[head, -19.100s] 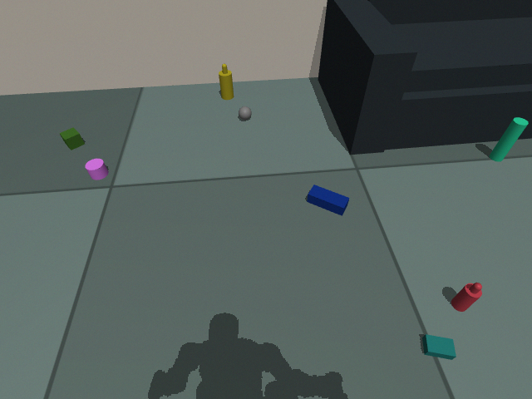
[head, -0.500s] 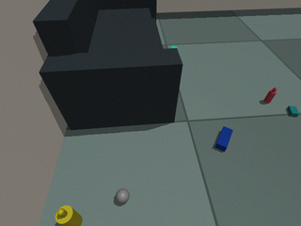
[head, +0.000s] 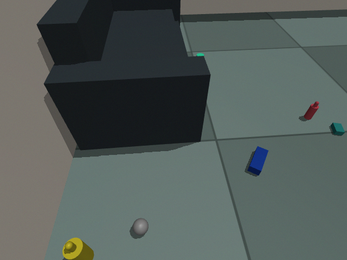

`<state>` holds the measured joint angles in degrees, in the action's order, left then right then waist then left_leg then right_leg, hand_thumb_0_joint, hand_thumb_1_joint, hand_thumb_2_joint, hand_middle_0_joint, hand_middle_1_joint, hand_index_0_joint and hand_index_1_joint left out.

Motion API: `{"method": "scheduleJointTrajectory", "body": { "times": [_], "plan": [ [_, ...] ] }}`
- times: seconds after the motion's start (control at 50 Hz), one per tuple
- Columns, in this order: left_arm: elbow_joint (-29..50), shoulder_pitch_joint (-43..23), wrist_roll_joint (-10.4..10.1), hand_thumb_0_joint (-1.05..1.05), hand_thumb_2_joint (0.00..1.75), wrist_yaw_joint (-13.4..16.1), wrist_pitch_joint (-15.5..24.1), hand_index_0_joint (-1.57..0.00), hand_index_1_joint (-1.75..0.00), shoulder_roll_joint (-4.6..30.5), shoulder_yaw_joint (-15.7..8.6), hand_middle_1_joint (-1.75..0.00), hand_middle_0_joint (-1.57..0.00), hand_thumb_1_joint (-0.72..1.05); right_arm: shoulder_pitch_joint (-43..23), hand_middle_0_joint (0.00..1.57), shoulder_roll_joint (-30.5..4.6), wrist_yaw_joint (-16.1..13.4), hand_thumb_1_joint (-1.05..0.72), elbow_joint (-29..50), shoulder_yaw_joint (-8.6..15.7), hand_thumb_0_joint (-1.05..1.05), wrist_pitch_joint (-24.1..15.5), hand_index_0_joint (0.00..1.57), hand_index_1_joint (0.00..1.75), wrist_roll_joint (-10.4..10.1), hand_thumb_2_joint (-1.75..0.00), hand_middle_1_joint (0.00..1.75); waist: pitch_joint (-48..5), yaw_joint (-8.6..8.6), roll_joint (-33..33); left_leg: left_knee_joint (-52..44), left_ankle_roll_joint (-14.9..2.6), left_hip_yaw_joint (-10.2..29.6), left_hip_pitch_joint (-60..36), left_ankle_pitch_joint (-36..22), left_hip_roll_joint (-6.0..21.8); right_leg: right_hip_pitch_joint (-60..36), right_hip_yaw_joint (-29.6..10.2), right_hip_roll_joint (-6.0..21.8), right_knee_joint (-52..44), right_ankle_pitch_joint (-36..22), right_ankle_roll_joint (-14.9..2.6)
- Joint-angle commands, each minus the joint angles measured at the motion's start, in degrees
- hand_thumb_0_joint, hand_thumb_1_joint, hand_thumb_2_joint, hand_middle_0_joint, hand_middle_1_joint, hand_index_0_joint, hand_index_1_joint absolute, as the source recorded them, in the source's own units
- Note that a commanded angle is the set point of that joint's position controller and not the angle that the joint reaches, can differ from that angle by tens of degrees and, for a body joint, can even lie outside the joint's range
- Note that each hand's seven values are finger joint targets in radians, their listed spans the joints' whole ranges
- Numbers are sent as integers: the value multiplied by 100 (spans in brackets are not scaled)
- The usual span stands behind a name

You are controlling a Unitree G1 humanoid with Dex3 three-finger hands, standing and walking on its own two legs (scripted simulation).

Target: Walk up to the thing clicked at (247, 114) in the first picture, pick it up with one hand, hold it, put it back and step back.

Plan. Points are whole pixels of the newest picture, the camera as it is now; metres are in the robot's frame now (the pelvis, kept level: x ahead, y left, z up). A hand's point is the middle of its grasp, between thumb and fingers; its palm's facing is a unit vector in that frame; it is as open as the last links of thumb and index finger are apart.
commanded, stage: stand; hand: left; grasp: from above
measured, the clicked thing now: (140, 226) +0.44 +0.20 -0.74
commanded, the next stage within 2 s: rise first in 0.56 s
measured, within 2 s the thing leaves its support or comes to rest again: neither
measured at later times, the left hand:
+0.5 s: hand out of the picture +0.07 +0.26 -0.16, palm faces -0.04 -0.94 -0.35, open 7.4 cm
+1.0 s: hand out of the picture +0.16 +0.26 -0.17, palm faces -0.06 -0.92 -0.38, open 10.8 cm
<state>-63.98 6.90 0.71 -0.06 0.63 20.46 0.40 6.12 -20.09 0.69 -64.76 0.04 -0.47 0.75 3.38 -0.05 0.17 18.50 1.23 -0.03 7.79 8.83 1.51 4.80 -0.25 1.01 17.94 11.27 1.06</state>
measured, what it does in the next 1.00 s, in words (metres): stands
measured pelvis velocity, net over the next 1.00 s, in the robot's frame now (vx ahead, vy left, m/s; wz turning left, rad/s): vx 0.00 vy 0.00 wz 0.00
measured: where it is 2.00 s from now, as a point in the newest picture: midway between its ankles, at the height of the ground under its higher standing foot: outside the picture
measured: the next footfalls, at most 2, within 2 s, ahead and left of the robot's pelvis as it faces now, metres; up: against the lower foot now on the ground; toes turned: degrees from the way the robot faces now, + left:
none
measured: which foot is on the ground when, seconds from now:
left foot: down 0.00-1.00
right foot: down 0.00-1.00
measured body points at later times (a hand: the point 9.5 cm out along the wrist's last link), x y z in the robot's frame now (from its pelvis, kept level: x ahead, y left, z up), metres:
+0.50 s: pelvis +0.01 +0.00 +0.00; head +0.02 +0.00 +0.45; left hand +0.07 +0.31 -0.13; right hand +0.08 -0.30 -0.13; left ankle +0.01 +0.13 -0.75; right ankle -0.02 -0.13 -0.75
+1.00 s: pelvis +0.00 +0.00 -0.03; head +0.06 +0.00 +0.42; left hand +0.16 +0.30 -0.15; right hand +0.10 -0.26 -0.15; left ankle +0.01 +0.13 -0.75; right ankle -0.02 -0.13 -0.75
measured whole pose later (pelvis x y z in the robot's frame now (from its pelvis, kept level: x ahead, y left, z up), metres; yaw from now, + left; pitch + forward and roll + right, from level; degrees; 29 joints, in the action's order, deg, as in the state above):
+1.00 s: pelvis +0.00 +0.00 -0.03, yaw +0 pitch +8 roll +0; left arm -53.6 -0.2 8.6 -0.8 -4.7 18.7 -8.6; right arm 13.9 -13.9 -0.6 -41.4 1.6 -1.9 -1.4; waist -0.9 -1.7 0.0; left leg 38.0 1.1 0.2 28.8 17.4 1.6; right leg 25.9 -0.5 0.9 37.8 20.1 1.0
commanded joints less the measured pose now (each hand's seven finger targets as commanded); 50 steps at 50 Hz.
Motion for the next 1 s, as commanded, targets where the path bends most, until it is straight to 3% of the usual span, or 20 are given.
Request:
{"method": "scheduleJointTrajectory", "body": {
  "times": [0.0,0.06,0.14,0.26,0.38,0.4,0.48,0.58,0.62,0.64,0.66,0.68,0.7,0.74,0.76,0.8,0.84,0.88,0.94,0.98],
  "plan": [
    [304,-147,-19,0,90,69,126,-20,-30,1243,-245,-30,-20,90,-180,20,-1188,-90,-90,298,209,0,-106,20,30,-25,-90,30,-412,-8,2,-224,-199,494,-162,-787,607,87,-391,652,-304,-722,-195],
    [283,-111,-12,0,90,58,125,-20,-30,1235,-242,-30,-20,90,-199,20,-1204,-83,-90,294,219,0,-99,20,30,-31,-90,30,-329,0,18,-263,-209,507,-161,-563,595,190,-399,643,-367,-485,-188],
    [328,-148,-14,0,90,63,132,-20,-30,1224,-253,-30,-20,90,-149,20,-1220,-94,-90,290,222,0,-120,20,30,-26,-90,30,-596,-11,-56,-165,-218,474,-306,-982,622,3,-410,686,-274,-933,-204],
    [329,-108,-3,0,90,62,119,-20,-30,1232,-253,-30,-20,90,-181,20,-1214,-102,-90,307,233,0,-114,20,30,-31,-90,30,-525,-17,-11,-192,-209,475,-332,-904,626,104,-380,653,-297,-799,-206],
    [328,-113,-3,0,90,71,120,-20,-30,1229,-249,-30,-20,90,-182,20,-1209,-92,-90,309,239,0,-99,20,30,-25,-90,30,-450,-19,-26,-236,-214,510,-209,-733,616,102,-375,651,-308,-630,-203],
    [303,-74,-16,0,90,61,109,-20,-30,1205,-245,-30,-20,90,-177,20,-1236,-92,-90,295,237,0,-94,20,30,-24,-90,30,-361,-7,-87,-274,-217,484,-128,-405,567,171,-421,654,-391,-420,-185],
    [344,-119,-17,0,90,62,120,-20,-30,1227,-258,-30,-20,90,-174,20,-1208,-99,-90,307,236,0,-125,20,30,-27,-90,30,-598,-4,-59,-191,-209,479,-343,-1043,618,32,-399,668,-237,-859,-224],
    [338,-106,-14,0,90,67,113,-20,-30,1228,-256,-30,-20,90,-172,20,-1224,-100,-90,305,237,0,-108,20,30,-25,-90,30,-470,-11,-17,-236,-209,475,-261,-741,598,133,-398,657,-305,-656,-203],
    [337,-78,1,0,90,71,115,-20,-30,1185,-238,-30,-20,90,-227,20,-1217,-99,-90,320,238,0,-112,20,30,-35,-90,30,-501,3,-12,-187,-211,499,-311,-996,617,106,-358,657,-270,-868,-199],
    [342,-93,-13,0,98,76,123,-13,-38,1213,-246,-38,-13,82,-160,20,-1197,-97,-95,318,236,0,-110,20,30,-30,-92,30,-556,-22,55,-159,-217,470,-327,-1007,620,29,-376,682,-259,-921,-208],
    [2352,-2104,-279,0,95,135,650,-18,-46,162,-231,-46,-21,74,-44,20,-257,-207,-99,1898,15,0,-385,20,30,-418,-92,30,-241,-682,-270,261,-170,-290,378,-44,-200,1361,66,-45,141,-573,-128],
    [1874,-2622,-275,0,95,169,586,-18,-54,439,-334,-54,-22,66,240,20,-411,-268,-96,1597,25,0,-393,20,30,-429,-92,30,-397,-494,-54,313,-171,-249,350,106,-199,1105,129,-44,173,-370,-117],
    [1074,-1729,-112,0,93,187,427,-18,-62,1096,-735,-62,-20,58,476,20,-651,-335,-94,1602,177,0,-354,20,30,-436,-92,30,-253,-332,49,344,-164,-227,529,212,-150,1143,203,-110,217,-133,-158],
    [484,-1732,152,0,94,50,259,-14,-78,1357,-932,-77,-14,42,553,20,-617,-340,-91,1857,272,0,-339,20,30,-375,-90,30,-520,-228,288,797,-188,-176,905,131,-170,1381,228,-130,578,-88,-188],
    [505,-1726,331,0,93,-24,300,-14,-82,1390,-1035,-83,-14,34,577,20,-631,-340,-93,2028,381,0,-367,20,30,-273,-91,30,-1006,-159,304,1036,-189,-183,915,43,-184,1373,180,-106,824,-205,-184],
    [371,-801,617,0,94,-117,165,-11,-93,1210,-1207,-96,-8,19,864,20,-553,-281,-93,2230,499,0,-365,20,30,-185,-91,30,-1701,99,-141,1410,-124,-167,1023,-496,-254,1335,173,-94,1309,-629,-233],
    [732,-433,709,0,96,-89,-2,-7,-101,1106,-1238,-104,-4,3,849,20,-503,-257,-91,2527,521,0,-377,20,30,-208,-90,30,-1842,206,-450,1449,-69,-148,1011,-670,-271,1366,193,-127,1433,-656,-251],
    [1106,-417,759,0,97,-51,-279,-6,-103,889,-1125,-105,-3,-13,784,20,-459,-234,-90,2768,532,0,-369,20,30,-237,-90,30,-1701,101,-325,1428,-78,-94,1161,-582,-225,1503,231,-168,1453,-538,-235],
    [1576,-500,858,0,99,6,-637,-6,-105,1021,-1215,-106,-5,-36,580,20,-407,-189,-91,3149,504,0,-350,20,30,-262,-91,30,-1543,56,-98,1710,-109,-89,1574,-354,-208,1778,243,-167,1635,-290,-200],
    [1661,-455,911,0,97,8,-782,-7,-106,862,-1145,-107,-6,-48,644,20,-379,-179,-90,3219,505,0,-388,20,30,-237,-90,30,-1492,-40,6,1993,-122,-93,1809,-186,-173,2151,247,-186,1919,-119,-181]
  ]
}}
